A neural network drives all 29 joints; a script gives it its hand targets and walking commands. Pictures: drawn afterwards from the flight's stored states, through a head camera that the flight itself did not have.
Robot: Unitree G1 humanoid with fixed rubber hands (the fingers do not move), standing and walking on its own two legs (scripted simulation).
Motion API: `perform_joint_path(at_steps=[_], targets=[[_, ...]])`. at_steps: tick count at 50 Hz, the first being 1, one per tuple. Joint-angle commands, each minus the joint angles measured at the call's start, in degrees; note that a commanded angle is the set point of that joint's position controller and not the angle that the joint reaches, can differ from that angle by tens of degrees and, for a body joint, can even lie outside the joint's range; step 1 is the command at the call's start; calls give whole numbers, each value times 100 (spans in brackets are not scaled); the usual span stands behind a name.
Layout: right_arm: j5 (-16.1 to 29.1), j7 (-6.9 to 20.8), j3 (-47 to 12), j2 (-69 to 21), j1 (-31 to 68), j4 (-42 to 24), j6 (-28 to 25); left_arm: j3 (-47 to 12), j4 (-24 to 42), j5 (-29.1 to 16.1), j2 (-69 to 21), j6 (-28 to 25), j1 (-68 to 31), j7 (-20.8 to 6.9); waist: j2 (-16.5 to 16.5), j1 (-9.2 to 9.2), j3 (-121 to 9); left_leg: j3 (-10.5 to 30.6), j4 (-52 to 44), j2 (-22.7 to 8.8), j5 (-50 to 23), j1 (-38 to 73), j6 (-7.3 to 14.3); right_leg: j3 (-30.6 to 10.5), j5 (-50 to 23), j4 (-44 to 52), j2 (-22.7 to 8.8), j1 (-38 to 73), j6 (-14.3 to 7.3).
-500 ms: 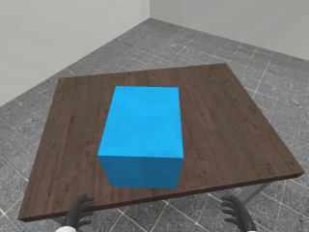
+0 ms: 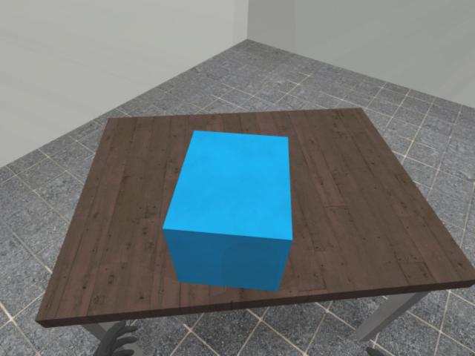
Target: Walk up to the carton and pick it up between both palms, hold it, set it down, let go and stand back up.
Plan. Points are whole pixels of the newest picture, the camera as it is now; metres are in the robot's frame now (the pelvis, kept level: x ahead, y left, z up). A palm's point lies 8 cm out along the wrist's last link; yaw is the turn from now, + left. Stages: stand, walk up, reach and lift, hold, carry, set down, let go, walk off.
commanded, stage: stand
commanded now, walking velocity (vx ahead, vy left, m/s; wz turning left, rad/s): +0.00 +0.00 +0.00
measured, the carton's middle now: (234, 208) +0.43 +0.02 -0.04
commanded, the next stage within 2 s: none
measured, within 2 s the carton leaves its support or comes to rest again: neither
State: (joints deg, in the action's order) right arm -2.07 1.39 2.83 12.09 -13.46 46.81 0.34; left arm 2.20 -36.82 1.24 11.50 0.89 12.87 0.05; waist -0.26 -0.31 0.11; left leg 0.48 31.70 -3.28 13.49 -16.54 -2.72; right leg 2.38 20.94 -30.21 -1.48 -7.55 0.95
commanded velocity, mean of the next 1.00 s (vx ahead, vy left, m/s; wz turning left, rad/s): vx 0.00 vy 0.00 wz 0.00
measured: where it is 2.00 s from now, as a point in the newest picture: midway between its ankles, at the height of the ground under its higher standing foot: outside the picture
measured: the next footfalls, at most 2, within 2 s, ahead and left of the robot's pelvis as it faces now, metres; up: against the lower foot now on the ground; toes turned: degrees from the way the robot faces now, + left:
none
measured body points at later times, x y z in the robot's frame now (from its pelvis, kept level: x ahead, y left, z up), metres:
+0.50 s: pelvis -0.02 +0.00 +0.00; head -0.02 +0.01 +0.45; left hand -0.03 +0.24 -0.15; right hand +0.04 -0.22 -0.14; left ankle +0.04 +0.15 -0.73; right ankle -0.05 -0.13 -0.73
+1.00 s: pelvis -0.03 +0.00 +0.00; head -0.02 +0.01 +0.45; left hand -0.07 +0.22 -0.16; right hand +0.00 -0.22 -0.15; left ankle +0.04 +0.15 -0.73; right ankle -0.05 -0.13 -0.73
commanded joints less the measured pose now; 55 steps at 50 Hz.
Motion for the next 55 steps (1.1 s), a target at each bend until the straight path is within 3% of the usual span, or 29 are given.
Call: perform_joint_path(at_steps=[1,7,22,37,55], targets=[[-9,-4,224,711,93,-411,-45,287,357,3,780,-173,113,81,-49,-11,42,13,-195,-52,-1327,146,232,-217,-1397,682,-334,-655,-201],[10,-67,236,695,-110,-57,-46,295,-135,43,689,-217,439,132,223,7,-22,281,-326,-113,-1375,85,329,-99,-952,635,-266,-565,-222],[8,-216,107,435,-434,700,4,256,-1277,31,548,-229,1092,189,183,31,404,568,-874,-40,-346,-158,316,-131,-362,1092,-330,-477,-216],[9,-271,62,230,-534,1059,35,260,-1828,29,305,-187,1265,202,202,-4,530,667,-1050,20,-61,-323,326,-80,-181,1175,-350,-403,-255],[8,-345,-61,20,-740,1392,47,248,-2296,24,80,-134,1338,212,190,5,568,669,-865,37,-301,-393,368,-63,-243,1084,-352,-404,-313]])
